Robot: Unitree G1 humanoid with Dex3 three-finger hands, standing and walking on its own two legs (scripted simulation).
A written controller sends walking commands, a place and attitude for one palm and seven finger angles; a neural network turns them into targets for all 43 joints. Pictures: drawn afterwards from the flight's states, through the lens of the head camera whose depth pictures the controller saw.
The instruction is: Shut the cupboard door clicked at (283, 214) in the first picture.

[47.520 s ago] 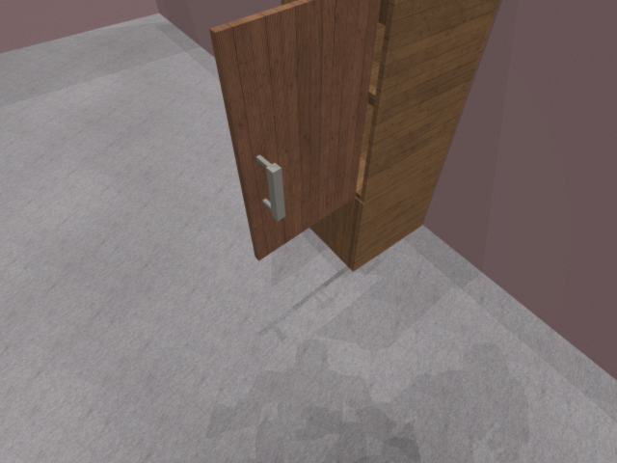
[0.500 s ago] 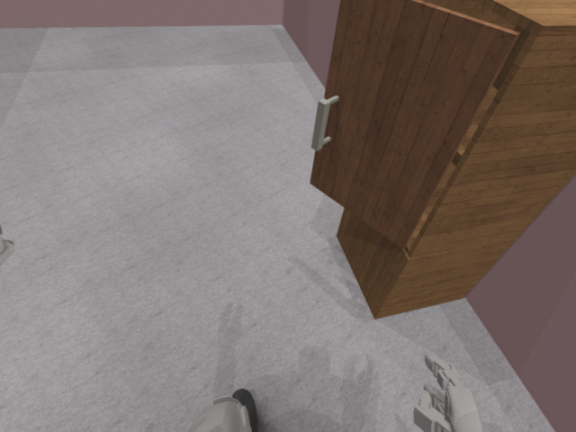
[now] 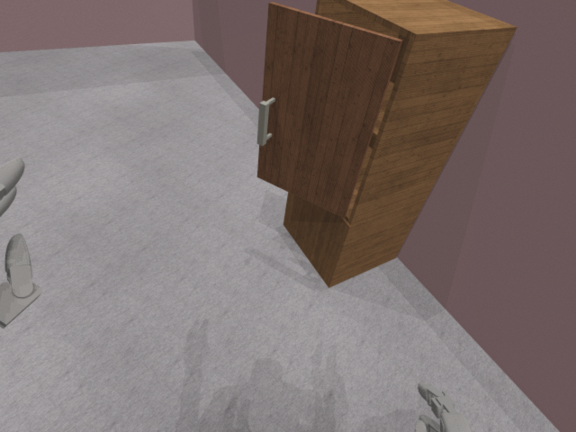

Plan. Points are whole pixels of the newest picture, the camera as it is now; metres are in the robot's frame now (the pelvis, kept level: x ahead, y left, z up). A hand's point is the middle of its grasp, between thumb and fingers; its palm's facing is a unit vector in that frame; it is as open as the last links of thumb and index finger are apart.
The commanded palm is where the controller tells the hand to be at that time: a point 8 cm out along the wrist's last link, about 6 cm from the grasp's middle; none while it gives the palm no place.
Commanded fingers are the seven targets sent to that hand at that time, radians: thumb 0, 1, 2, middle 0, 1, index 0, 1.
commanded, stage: stop stepping back and stand still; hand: left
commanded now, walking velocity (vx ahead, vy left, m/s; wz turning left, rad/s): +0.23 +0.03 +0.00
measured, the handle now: (266, 121) +1.04 +0.08 -0.10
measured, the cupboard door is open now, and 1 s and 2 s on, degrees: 30 30 30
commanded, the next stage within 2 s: let the arm hang, fingers relaxed in 1.02 s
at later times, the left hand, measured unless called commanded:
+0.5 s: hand (16, 303) +0.19 +0.28 +0.17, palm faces +0.36 -0.76 -0.54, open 7.4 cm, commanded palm +0.13 +0.32 +0.16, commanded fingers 0.00 0.90 0.90 -0.20 -0.30 -0.20 -0.30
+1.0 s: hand (63, 273) +0.24 +0.27 +0.15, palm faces +0.32 -0.80 -0.50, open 7.4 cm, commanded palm +0.18 +0.31 +0.16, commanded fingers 0.00 0.90 0.90 -0.20 -0.30 -0.20 -0.30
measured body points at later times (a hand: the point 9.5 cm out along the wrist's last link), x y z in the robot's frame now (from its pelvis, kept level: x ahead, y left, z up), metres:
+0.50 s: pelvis -0.03 +0.03 -0.03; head -0.03 +0.05 +0.42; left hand +0.17 +0.32 +0.20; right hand +0.08 -0.19 -0.12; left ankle +0.02 +0.18 -0.76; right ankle -0.04 -0.05 -0.75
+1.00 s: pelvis +0.01 +0.03 -0.02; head +0.03 +0.03 +0.43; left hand +0.22 +0.31 +0.17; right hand +0.17 -0.22 -0.10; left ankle +0.03 +0.15 -0.76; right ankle -0.04 -0.05 -0.76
